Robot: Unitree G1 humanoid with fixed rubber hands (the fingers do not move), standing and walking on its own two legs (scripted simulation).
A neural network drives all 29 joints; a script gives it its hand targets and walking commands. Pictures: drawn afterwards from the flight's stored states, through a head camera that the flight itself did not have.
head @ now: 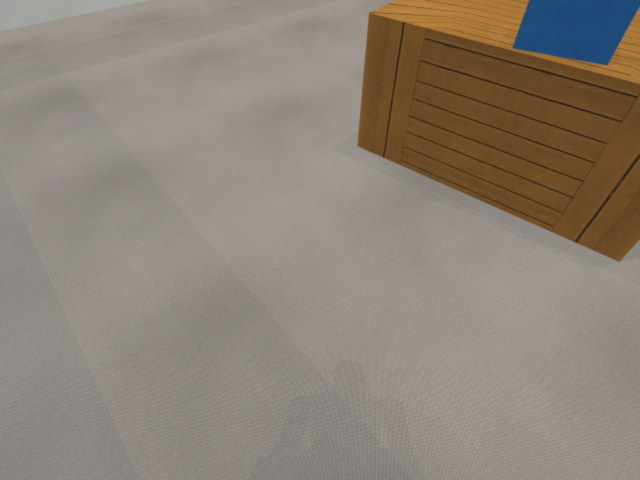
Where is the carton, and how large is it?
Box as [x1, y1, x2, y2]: [512, 0, 639, 64]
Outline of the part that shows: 512,47 607,64 639,6 639,0 529,0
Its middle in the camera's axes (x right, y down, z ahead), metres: +0.89 -0.83 +1.32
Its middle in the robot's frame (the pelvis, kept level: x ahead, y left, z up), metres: +1.58 -0.84 +0.05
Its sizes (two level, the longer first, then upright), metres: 0.316 0.176 0.299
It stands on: a pedestal, 0.68 m high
